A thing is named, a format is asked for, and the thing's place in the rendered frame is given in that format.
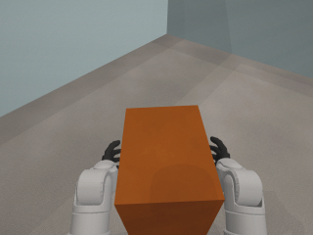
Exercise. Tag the right robot forearm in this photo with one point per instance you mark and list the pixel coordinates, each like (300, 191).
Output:
(244, 199)

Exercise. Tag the robot right hand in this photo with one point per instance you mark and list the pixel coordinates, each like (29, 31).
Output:
(220, 150)

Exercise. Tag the left robot forearm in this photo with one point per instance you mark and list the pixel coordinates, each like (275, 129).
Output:
(92, 200)

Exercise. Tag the carton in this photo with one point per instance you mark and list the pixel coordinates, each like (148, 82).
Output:
(167, 182)

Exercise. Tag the robot left hand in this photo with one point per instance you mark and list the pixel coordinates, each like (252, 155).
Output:
(110, 153)

